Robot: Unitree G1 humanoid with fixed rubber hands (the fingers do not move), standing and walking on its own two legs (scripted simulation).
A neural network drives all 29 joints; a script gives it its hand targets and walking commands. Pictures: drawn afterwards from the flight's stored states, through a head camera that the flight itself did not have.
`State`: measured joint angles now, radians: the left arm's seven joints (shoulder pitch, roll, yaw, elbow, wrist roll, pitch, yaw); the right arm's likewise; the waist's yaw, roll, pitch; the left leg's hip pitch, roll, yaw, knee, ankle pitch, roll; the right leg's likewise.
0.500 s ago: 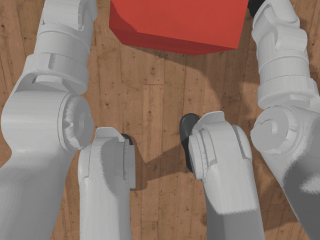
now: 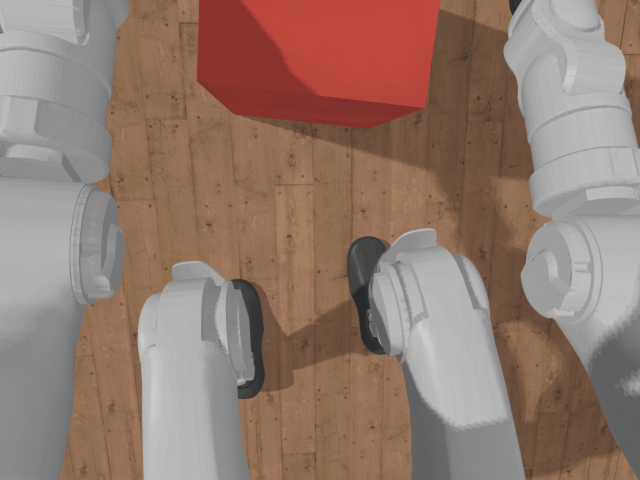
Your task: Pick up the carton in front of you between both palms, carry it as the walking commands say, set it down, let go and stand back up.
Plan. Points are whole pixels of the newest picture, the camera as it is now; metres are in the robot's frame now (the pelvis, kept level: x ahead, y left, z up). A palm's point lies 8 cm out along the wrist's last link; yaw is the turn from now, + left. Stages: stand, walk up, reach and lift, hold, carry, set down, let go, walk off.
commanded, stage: set down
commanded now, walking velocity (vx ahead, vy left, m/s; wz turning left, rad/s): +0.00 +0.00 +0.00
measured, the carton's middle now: (314, 23) +0.57 -0.06 -0.27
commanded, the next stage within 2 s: let go in 0.80 s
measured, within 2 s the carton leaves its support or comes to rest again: neither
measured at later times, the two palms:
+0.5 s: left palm out of the picture +0.62 +0.14 +0.03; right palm out of the picture +0.54 -0.25 +0.03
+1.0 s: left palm out of the picture +0.58 +0.15 +0.16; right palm out of the picture +0.51 -0.24 +0.16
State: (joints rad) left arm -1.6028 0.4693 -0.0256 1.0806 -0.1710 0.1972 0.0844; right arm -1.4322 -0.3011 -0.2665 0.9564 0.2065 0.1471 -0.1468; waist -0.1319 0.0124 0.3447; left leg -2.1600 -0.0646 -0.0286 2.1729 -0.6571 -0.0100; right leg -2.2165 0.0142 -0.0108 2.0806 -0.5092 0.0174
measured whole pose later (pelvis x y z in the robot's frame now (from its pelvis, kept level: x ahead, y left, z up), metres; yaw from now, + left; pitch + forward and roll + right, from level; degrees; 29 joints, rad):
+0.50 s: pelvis +0.02 +0.00 +0.13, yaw +1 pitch +48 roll -1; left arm -1.45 0.42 0.11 0.98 -0.04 0.28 0.03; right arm -1.25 -0.26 -0.36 0.79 0.11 0.25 -0.10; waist -0.14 0.04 0.03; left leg -1.98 -0.07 -0.04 1.68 -0.54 -0.01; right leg -2.02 0.02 0.01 1.61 -0.43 0.02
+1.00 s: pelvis +0.04 +0.00 +0.26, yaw +2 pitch +46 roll +1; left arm -1.16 0.27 0.27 0.89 0.13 0.22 0.03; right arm -0.98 -0.19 -0.39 0.73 -0.07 0.18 0.02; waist -0.11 0.03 -0.06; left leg -1.53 -0.07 -0.06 1.08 -0.36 -0.01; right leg -1.57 0.01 0.03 1.04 -0.27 0.01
